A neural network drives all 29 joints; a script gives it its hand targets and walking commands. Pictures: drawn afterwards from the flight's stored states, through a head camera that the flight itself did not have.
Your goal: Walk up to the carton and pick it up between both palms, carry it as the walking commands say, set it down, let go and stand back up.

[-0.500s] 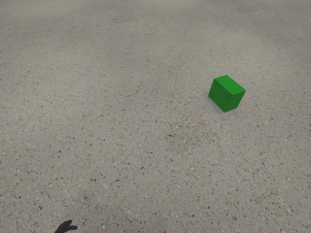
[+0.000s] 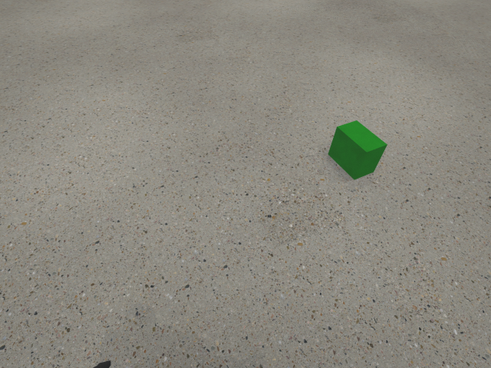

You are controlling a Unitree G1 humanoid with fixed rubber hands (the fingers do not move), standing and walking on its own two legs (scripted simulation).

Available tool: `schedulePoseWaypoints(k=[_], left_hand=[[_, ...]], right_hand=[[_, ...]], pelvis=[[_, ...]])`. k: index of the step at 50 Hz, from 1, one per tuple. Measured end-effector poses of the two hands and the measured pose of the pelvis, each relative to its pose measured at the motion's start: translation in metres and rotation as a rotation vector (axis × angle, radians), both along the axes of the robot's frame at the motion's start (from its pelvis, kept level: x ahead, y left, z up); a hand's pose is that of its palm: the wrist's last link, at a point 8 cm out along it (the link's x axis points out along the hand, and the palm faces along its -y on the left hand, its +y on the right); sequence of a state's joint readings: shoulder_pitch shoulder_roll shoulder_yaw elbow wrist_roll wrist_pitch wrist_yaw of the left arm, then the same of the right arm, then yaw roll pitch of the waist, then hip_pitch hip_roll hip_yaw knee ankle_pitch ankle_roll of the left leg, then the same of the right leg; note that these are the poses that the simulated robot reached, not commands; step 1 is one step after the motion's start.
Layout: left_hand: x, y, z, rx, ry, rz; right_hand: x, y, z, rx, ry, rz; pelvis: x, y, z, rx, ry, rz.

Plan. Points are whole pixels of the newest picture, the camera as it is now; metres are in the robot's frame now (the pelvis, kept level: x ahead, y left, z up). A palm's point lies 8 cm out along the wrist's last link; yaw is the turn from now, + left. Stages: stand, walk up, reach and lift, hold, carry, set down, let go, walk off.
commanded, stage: stand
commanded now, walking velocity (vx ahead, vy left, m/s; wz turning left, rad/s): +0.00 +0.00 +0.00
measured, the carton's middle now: (355, 149) +1.40 -0.64 -0.66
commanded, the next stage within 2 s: walk up in 0.96 s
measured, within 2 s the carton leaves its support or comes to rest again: neither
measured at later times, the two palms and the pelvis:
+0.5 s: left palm out of the picture +0.08 +0.27 -0.12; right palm out of the picture +0.06 -0.26 -0.11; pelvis -0.01 +0.00 +0.01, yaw +0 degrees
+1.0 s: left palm out of the picture +0.09 +0.27 -0.12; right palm out of the picture +0.06 -0.26 -0.11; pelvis +0.00 +0.00 +0.01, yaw +0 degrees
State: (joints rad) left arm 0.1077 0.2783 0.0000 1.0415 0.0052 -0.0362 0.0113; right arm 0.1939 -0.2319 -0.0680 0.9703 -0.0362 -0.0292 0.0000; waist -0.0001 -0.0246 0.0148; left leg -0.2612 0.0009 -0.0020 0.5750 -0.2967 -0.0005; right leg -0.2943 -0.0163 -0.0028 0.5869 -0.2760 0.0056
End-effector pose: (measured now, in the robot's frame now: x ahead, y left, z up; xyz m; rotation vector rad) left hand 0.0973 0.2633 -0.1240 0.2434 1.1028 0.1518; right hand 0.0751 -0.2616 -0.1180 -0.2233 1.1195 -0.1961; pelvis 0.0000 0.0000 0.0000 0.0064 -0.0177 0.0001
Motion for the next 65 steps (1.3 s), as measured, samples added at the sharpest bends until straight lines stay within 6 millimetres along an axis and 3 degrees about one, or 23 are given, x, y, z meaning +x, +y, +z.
schedulePoseWaypoints(k=[30,46,59,62,65], left_hand=[[-0.025,0.008,0.003,0.0,0.064,0.019],[-0.008,0.006,0.008,0.001,0.035,0.01],[-0.011,0.004,0.008,0.004,0.049,0.013],[-0.009,-0.005,0.007,-0.03,0.09,-0.024],[0.007,-0.021,0.008,-0.059,0.095,-0.075]], right_hand=[[-0.016,0.005,0.004,0.004,0.035,-0.004],[-0.014,0.003,0.004,0.005,0.041,-0.006],[-0.016,0.001,0.003,0.008,0.05,-0.008],[-0.023,-0.006,0.004,-0.005,0.061,-0.047],[-0.036,-0.019,0.005,-0.016,0.086,-0.091]], pelvis=[[-0.006,0.005,0.009,-0.005,-0.01,0.001],[-0.003,0.004,0.01,-0.004,-0.009,0.0],[-0.003,0.002,0.01,-0.002,-0.011,0.0],[-0.001,-0.003,0.011,-0.012,-0.007,-0.028],[0.004,-0.013,0.012,-0.024,0.006,-0.065]])
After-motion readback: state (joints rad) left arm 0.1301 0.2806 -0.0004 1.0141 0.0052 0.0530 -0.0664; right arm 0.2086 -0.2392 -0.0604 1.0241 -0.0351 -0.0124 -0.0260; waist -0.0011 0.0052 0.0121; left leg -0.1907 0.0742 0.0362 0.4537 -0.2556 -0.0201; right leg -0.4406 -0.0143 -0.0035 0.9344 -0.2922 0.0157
